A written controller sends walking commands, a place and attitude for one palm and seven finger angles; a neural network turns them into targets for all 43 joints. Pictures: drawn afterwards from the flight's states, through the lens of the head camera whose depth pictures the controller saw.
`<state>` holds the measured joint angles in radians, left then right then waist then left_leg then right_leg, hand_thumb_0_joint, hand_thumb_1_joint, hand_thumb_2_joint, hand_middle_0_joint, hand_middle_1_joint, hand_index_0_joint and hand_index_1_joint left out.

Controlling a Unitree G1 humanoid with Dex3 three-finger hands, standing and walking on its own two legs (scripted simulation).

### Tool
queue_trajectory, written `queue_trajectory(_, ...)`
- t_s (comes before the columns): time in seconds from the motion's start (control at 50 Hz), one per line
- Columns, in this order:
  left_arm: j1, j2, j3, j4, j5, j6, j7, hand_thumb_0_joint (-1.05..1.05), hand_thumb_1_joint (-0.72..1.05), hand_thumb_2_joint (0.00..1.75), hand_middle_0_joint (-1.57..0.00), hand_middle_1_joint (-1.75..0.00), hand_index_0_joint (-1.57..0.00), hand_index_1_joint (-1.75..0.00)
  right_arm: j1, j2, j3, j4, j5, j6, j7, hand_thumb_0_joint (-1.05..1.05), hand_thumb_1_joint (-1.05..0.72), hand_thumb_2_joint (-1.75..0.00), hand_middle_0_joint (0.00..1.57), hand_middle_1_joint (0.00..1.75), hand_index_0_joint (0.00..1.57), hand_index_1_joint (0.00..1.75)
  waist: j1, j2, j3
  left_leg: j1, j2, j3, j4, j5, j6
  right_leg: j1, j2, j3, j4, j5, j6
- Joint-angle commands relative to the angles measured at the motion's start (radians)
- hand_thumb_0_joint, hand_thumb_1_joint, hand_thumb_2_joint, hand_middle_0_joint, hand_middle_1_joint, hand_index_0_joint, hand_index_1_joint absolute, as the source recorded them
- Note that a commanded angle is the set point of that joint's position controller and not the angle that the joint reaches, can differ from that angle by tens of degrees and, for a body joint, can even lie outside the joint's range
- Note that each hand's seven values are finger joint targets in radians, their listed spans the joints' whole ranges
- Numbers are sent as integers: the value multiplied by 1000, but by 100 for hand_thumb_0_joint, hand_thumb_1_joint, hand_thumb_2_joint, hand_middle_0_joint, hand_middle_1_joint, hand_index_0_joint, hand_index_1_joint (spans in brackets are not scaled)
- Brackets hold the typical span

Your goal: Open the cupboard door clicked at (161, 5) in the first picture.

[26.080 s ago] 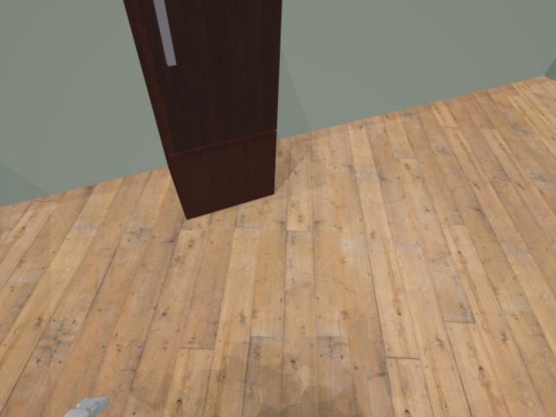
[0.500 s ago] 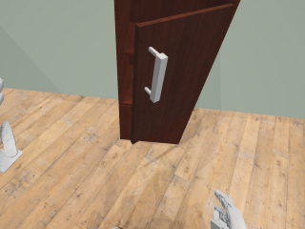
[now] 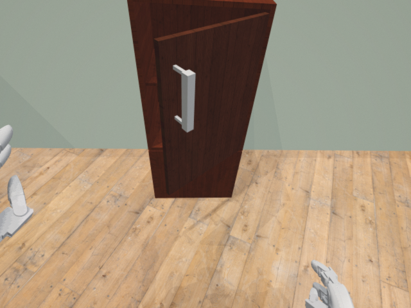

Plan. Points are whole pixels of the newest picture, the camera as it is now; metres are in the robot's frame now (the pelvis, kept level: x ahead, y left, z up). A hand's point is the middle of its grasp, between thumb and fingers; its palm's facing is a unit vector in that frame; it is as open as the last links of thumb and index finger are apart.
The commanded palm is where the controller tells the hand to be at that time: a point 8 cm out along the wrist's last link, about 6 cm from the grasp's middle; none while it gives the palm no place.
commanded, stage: stop stepping back and stand still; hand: left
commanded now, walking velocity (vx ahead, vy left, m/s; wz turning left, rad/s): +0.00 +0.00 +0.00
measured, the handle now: (182, 99) +0.61 +0.08 +0.10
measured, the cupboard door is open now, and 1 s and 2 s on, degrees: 39 39 39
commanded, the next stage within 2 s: let the arm hang, fingers relaxed in 0.92 s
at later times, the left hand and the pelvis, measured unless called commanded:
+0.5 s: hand out of the picture +0.16 +0.28 +0.18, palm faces +0.36 -0.80 -0.47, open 7.4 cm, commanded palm +0.10 +0.33 +0.19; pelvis -0.04 +0.03 +0.01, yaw +0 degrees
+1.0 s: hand out of the picture +0.14 +0.30 +0.18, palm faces +0.43 -0.78 -0.45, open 7.4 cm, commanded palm none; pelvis -0.06 +0.03 +0.01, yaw +0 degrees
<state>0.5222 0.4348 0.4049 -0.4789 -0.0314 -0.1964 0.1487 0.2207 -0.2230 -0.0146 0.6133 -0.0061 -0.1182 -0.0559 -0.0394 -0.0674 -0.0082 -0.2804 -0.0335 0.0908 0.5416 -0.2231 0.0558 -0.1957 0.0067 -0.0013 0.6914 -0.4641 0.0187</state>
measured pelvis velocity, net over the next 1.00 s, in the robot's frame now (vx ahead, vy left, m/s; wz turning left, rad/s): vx -0.06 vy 0.03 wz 0.01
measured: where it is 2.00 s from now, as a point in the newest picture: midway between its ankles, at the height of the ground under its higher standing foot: outside the picture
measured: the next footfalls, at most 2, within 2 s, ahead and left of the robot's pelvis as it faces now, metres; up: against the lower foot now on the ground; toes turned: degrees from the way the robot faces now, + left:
left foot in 0.30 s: +0.02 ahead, +0.13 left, +0.00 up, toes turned +0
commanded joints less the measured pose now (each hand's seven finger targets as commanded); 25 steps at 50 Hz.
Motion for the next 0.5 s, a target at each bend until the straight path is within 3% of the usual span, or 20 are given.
queue_trajectory(0.0,37,195,202,-200,-12,-72,32,0,90,90,-20,-30,-20,-30,-86,-107,-31,-151,7,-56,-6,0,-90,-90,20,30,20,30,44,261,16,-180,190,-220,-314,-230,39,123,7,-62,-156,96,-14)
queue_trajectory(0.04,59,159,176,-148,-11,-73,25,0,90,90,-20,-30,-20,-30,-87,-100,-28,-157,11,-46,-7,0,-90,-90,20,30,20,30,32,187,11,-220,135,-166,-238,-259,-6,157,-15,-16,-284,156,-30)
queue_trajectory(0.06,54,152,167,-126,-14,-72,20,0,90,90,-20,-30,-20,-30,-85,-101,-30,-157,7,-41,-4,0,-90,-90,20,30,20,30,26,109,14,-179,96,-143,-151,-240,-29,83,-58,80,-364,103,-57)
queue_trajectory(0.08,64,141,153,-102,-17,-67,15,0,90,90,-20,-30,-20,-30,-76,-100,-37,-151,7,-34,0,0,-90,-90,20,30,20,30,25,-28,15,-115,56,-127,-13,-192,-48,-36,-133,226,-463,-43,-94)
queue_trajectory(0.1,70,127,134,-100,-22,-63,13,0,90,90,-20,-30,-20,-30,-72,-112,-51,-143,11,-24,0,0,-90,-90,20,30,20,30,26,-87,23,-58,33,-124,172,-134,-61,-161,-239,388,-553,-133,-143)
queue_trajectory(0.12,35,113,102,-95,-20,-59,12,0,90,90,-20,-30,-20,-30,-71,-105,-46,-124,10,-18,-2,0,-90,-90,20,30,20,30,27,-118,50,-71,39,-138,284,-139,-62,-194,-285,408,-562,-86,-167)
queue_trajectory(0.14,-3,111,93,-86,-12,-59,14,0,90,90,-20,-30,-20,-30,-72,-107,-40,-118,6,-22,-5,0,-90,-90,20,30,20,30,23,-99,41,-99,50,-147,313,-153,-58,-160,-282,366,-525,18,-168)
queue_trajectory(0.16,-49,114,88,-65,-6,-58,16,0,90,90,-20,-30,-20,-30,-65,-103,-30,-111,4,-27,-6,0,-90,-90,20,30,20,30,19,-98,24,-122,62,-152,246,-156,-51,-83,-259,299,-470,130,-154)
queue_trajectory(0.22,-216,116,51,-87,6,-59,21,0,90,90,-20,-30,-20,-30,-83,-103,-19,-88,6,-53,-33,0,-90,-90,20,30,20,30,15,1,-2,45,49,-116,-59,-9,-35,-42,-156,151,-370,265,-78)
queue_trajectory(0.26,-218,125,49,-161,12,-65,27,0,90,90,-20,-30,-20,-30,-92,-116,-25,-102,5,-71,-42,0,-90,-90,20,30,20,30,45,125,-53,139,102,-180,-146,179,-11,-9,-65,90,-291,341,-28)
queue_trajectory(0.28,-210,141,60,-214,14,-69,30,0,90,90,-20,-30,-20,-30,-95,-122,-28,-115,6,-75,-42,0,-90,-90,20,30,20,30,55,158,-85,170,135,-202,-137,281,-1,9,-44,77,-276,387,-14)
queue_trajectory(0.3,-192,172,81,-258,11,-71,32,0,90,90,-20,-30,-20,-30,-94,-125,-30,-121,14,-78,-44,0,-90,-90,20,30,20,30,56,161,-105,168,144,-202,-130,313,-8,42,-42,65,-270,401,-10)
queue_trajectory(0.32,-100,175,110,-237,14,-65,32,0,90,90,-20,-30,-20,-30,-85,-107,-24,-129,9,-78,-41,0,-90,-90,20,30,20,30,55,164,-109,153,122,-179,-106,396,-9,73,-32,52,-256,503,-13)
queue_trajectory(0.34,-84,172,105,-280,11,-65,26,0,90,90,-20,-30,-20,-30,-94,-97,-11,-136,8,-73,-34,0,-90,-90,20,30,20,30,52,228,-114,114,112,-183,-129,428,-20,109,-26,20,-230,517,-8)
queue_trajectory(0.4,1,193,158,-285,5,-75,25,0,90,90,-20,-30,-20,-30,-104,-98,-16,-149,9,-70,-23,0,-90,-90,20,30,20,30,63,227,-92,10,111,-189,-184,296,-34,165,-7,3,-247,409,-4)
queue_trajectory(0.48,104,137,156,-170,-15,-75,17,0,90,90,-20,-30,-20,-30,-93,-92,-17,-152,12,-53,-16,0,-90,-90,20,30,20,30,49,164,-59,-48,107,-176,-204,123,-40,150,-13,21,-294,359,-6)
